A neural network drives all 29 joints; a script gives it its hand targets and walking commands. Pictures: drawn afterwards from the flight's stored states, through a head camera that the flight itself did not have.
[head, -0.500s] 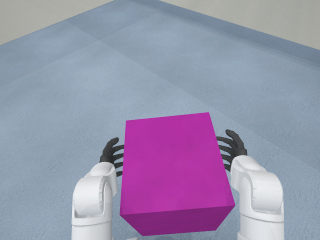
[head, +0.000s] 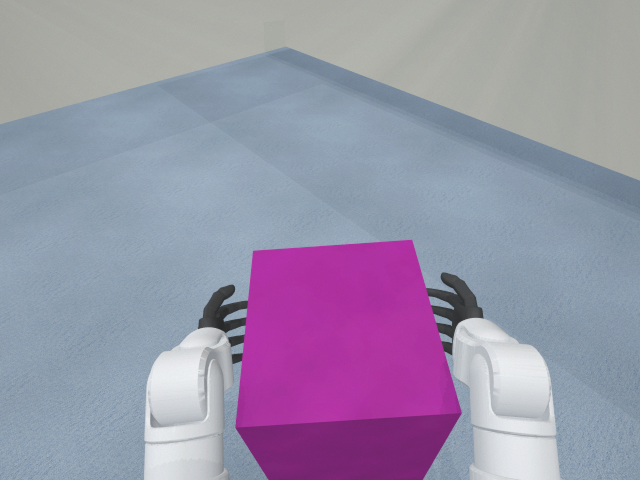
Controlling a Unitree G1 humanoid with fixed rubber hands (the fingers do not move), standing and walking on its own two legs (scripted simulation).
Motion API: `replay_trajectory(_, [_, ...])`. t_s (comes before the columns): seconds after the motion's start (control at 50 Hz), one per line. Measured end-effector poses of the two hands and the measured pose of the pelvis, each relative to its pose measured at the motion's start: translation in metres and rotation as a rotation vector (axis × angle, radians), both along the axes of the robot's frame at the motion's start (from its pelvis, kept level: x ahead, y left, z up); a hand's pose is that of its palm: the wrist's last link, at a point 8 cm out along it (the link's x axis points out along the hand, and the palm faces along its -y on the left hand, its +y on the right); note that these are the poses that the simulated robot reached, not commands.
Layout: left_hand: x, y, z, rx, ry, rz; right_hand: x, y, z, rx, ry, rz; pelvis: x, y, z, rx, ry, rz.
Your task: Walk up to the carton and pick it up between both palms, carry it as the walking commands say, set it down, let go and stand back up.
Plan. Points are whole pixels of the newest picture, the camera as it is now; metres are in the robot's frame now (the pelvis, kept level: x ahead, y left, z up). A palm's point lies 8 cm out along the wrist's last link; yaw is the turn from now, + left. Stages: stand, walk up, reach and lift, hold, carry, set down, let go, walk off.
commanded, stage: carry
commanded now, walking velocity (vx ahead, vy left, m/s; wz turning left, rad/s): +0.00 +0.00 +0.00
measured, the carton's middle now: (340, 369) +0.28 +0.00 +0.01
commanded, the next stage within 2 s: hold in 1.78 s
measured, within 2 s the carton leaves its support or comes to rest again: neither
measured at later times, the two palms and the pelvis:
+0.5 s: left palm (229, 363) +0.24 +0.13 +0.09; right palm (490, 353) +0.25 -0.16 +0.09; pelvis -0.03 -0.02 +0.00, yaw +0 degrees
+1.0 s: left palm (196, 372) +0.24 +0.17 +0.08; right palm (457, 365) +0.24 -0.12 +0.08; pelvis -0.03 +0.02 -0.01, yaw +0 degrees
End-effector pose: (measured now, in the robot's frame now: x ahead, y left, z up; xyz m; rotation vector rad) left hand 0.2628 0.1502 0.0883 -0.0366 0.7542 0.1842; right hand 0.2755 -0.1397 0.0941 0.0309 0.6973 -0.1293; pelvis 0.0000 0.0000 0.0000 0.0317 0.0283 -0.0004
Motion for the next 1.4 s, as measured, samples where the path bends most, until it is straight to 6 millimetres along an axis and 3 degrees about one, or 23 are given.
replay_trajectory(0.14, [-0.005,-0.028,0.006,0.011,-0.014,-0.058,-0.019,-0.028,0.007,0.010,-0.016,-0.061,-0.014,-0.013,0.002,0.004,-0.019,-0.016])
replay_trajectory(0.2, [-0.005,-0.036,0.003,0.036,-0.037,-0.055,-0.020,-0.036,-0.005,0.039,-0.036,-0.061,-0.015,-0.020,-0.010,0.012,-0.017,-0.002])
replay_trajectory(0.3, [-0.016,-0.039,-0.006,0.050,0.023,-0.045,-0.028,-0.040,-0.019,0.051,0.022,-0.047,-0.021,-0.026,-0.008,0.004,-0.008,0.005])
replay_trajectory(0.44, [-0.022,-0.029,-0.003,0.032,0.018,-0.012,-0.024,-0.029,-0.011,0.034,0.017,-0.017,-0.026,-0.025,-0.002,0.007,0.021,0.006])
replay_trajectory(0.62, [-0.028,-0.007,-0.007,0.001,-0.004,0.001,-0.024,-0.006,-0.004,0.001,-0.004,0.000,-0.029,-0.009,-0.004,-0.019,0.022,0.009])
replay_trajectory(0.9, [-0.030,0.011,-0.011,0.002,0.008,-0.029,-0.036,0.011,-0.008,-0.006,0.008,-0.023,-0.033,0.016,-0.005,-0.024,0.021,-0.002])
replay_trajectory(1.4, [-0.016,0.031,-0.023,0.017,0.004,-0.039,-0.023,0.031,-0.023,-0.005,0.004,-0.022,-0.028,0.037,-0.007,-0.028,0.031,-0.005])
